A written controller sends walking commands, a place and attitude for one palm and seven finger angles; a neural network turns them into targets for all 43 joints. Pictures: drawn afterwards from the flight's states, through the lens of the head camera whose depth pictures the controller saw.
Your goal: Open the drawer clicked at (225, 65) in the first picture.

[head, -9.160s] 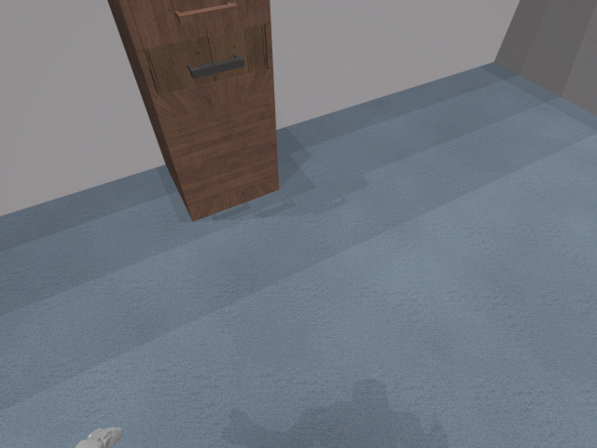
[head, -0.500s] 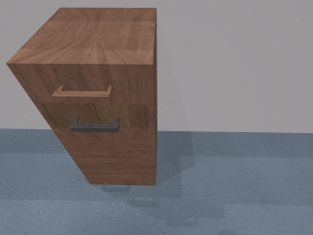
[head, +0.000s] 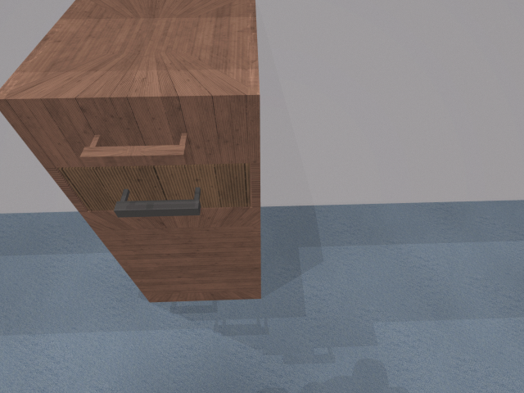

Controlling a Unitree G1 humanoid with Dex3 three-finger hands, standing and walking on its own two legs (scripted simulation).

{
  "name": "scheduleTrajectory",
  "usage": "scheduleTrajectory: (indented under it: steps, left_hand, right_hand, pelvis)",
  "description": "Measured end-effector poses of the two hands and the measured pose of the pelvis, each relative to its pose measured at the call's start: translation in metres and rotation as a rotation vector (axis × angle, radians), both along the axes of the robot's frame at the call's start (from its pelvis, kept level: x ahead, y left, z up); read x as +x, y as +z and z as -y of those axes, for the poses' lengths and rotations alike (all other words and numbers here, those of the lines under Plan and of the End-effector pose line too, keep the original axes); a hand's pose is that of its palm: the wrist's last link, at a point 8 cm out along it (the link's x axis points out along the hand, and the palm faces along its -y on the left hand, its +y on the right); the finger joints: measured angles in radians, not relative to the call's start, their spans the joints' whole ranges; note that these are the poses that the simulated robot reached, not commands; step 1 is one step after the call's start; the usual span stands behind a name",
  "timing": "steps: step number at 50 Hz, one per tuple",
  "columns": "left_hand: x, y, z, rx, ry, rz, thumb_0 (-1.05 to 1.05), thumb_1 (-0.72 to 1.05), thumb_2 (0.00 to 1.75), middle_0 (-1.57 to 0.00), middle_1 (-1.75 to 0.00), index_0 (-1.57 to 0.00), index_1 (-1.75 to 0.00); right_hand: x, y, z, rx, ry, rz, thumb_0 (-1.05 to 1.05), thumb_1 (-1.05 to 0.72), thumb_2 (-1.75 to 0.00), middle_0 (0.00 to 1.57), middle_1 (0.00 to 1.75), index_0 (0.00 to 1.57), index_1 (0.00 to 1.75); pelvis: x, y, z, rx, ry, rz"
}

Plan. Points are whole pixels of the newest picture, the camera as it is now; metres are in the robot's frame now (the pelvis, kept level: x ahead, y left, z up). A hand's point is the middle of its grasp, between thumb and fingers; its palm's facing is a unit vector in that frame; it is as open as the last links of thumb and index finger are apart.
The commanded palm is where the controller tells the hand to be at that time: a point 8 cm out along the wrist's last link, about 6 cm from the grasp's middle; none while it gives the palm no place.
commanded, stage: look again from close up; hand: left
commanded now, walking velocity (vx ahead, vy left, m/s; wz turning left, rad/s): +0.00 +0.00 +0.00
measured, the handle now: (160, 200) +0.49 +0.25 -0.08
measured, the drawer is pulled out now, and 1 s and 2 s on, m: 0.00 0.00 0.00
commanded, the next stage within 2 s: raise the hand with hooked fingers in 0.38 s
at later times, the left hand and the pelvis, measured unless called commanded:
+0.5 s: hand out of the picture -0.02 +0.21 -0.17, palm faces -0.01 -0.97 -0.23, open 7.4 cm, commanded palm +0.08 +0.26 -0.06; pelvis -0.02 +0.03 +0.00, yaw +0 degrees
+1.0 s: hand out of the picture +0.11 +0.24 -0.06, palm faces +0.01 -0.07 -1.00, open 9.1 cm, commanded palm +0.12 +0.24 +0.01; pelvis -0.06 -0.03 -0.06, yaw +3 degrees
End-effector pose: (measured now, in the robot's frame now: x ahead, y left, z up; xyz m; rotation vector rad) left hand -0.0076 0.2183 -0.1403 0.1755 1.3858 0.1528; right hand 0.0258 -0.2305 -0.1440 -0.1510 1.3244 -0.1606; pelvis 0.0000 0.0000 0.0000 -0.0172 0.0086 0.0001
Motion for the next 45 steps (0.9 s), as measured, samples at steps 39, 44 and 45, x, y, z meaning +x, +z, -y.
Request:
scheduleTrajectory:
  steps: [39, 44, 45]
  left_hand:
    - [0.15, 0.152, -0.025, 1.037, -0.869, 0.834, 0.01, 0.75, 0.83, -0.21, -0.41, -0.2, -0.41]
    - [0.11, 0.132, -0.012, 1.072, -0.963, 0.783, 0.01, 0.64, 0.78, -0.22, -0.48, -0.22, -0.48]
    - [0.102, 0.129, -0.012, 1.073, -0.955, 0.774, 0.01, 0.61, 0.77, -0.23, -0.49, -0.22, -0.49]
  right_hand:
    - [0.11, 0.032, 0.015, -0.049, 0.135, 0.598, 0.01, -0.91, -0.9, 0.2, 0.3, 0.2, 0.3]
    - [0.152, 0.04, 0.018, -0.054, 0.243, 0.649, 0.01, -0.91, -0.9, 0.2, 0.3, 0.2, 0.3]
    - [0.158, 0.04, 0.017, -0.059, 0.262, 0.653, 0.01, -0.91, -0.9, 0.2, 0.3, 0.2, 0.3]
  pelvis:
    - [-0.054, -0.031, 0.002, 0.045, -0.027, -0.17]
    - [-0.062, -0.044, 0.016, 0.048, -0.006, -0.187]
    - [-0.062, -0.046, 0.018, 0.045, 0.004, -0.187]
